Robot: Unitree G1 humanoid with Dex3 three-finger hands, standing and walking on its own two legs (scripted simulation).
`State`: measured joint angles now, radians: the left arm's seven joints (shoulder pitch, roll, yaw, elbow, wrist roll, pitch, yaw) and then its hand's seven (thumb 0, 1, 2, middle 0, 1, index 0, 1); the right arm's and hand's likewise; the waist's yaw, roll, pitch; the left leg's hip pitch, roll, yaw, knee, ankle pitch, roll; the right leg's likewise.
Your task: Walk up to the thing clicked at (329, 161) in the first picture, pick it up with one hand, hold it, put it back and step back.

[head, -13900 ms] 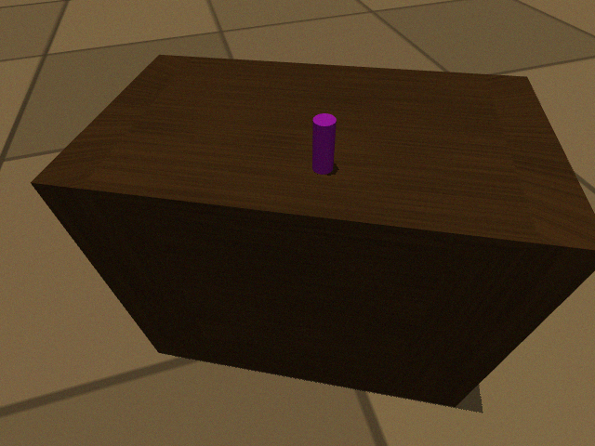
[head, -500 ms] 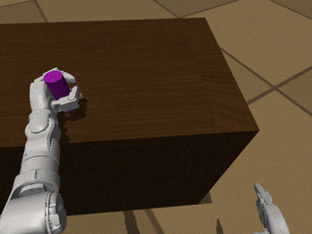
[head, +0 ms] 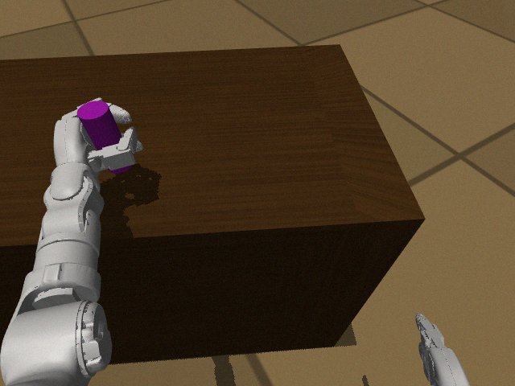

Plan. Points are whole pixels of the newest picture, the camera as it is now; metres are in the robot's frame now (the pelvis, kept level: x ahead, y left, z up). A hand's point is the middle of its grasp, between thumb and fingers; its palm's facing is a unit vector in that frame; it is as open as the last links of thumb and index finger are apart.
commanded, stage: settle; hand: left
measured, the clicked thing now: (107, 139) +0.47 +0.21 +0.16
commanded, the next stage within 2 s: lift in 0.18 s
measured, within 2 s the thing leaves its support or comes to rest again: neither
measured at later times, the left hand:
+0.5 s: hand (118, 125) +0.46 +0.18 +0.19, palm faces +0.16 -0.99 -0.01, open 5.0 cm
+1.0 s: hand (80, 106) +0.39 +0.18 +0.27, palm faces +0.15 -0.99 -0.02, open 5.0 cm
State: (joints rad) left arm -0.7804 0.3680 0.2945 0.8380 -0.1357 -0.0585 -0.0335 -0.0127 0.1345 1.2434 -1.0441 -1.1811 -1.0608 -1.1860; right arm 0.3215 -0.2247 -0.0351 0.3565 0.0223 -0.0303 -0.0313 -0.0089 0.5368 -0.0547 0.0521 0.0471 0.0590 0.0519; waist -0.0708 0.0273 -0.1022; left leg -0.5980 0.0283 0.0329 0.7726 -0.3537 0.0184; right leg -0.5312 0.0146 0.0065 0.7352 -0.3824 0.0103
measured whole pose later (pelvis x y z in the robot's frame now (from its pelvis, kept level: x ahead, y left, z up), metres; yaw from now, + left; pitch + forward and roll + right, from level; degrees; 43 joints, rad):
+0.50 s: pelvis +0.00 -0.01 +0.01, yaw +0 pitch +8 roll -1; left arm -0.78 0.36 0.28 0.77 -0.14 0.02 -0.03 -0.01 0.14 1.23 -1.04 -1.19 -1.06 -1.19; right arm 0.31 -0.23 -0.05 0.42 0.03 -0.07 -0.05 -0.01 0.54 -0.05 0.05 0.05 0.06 0.05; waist -0.06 0.04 -0.10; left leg -0.53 0.03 0.03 0.71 -0.33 0.01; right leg -0.47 0.02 0.01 0.68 -0.36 0.00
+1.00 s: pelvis +0.00 -0.01 +0.02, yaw +2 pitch +2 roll +0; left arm -0.61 0.31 0.28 0.25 -0.19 0.41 -0.05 -0.01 0.16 1.21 -1.04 -1.19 -1.05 -1.18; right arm 0.30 -0.24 -0.06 0.50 0.05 -0.11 -0.05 -0.01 0.54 -0.05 0.05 0.05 0.06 0.05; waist 0.01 0.07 -0.09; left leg -0.33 0.00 0.01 0.57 -0.27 0.01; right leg -0.27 -0.01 -0.02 0.57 -0.33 0.00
